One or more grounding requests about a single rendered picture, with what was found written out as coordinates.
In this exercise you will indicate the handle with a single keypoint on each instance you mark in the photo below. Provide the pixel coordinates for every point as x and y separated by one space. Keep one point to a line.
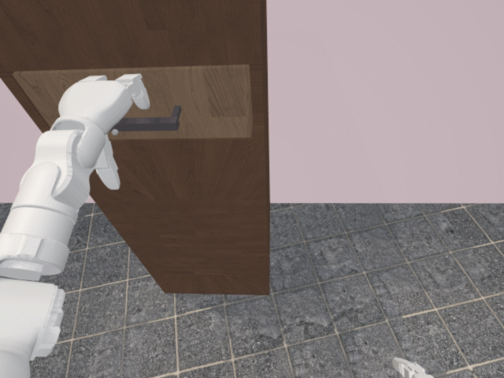
138 124

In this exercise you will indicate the left robot hand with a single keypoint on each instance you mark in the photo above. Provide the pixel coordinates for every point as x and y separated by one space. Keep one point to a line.
105 102

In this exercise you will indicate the right robot hand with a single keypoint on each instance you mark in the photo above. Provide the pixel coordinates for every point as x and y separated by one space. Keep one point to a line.
409 369

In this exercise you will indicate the cabinet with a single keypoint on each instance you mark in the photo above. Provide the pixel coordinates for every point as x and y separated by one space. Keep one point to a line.
195 212

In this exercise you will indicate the drawer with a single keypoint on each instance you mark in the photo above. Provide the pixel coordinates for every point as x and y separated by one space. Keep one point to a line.
215 99

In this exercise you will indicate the robot left upper arm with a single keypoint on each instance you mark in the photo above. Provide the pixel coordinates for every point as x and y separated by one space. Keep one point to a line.
30 323

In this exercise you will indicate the left robot forearm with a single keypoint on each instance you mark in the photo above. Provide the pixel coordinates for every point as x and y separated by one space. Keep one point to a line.
35 236

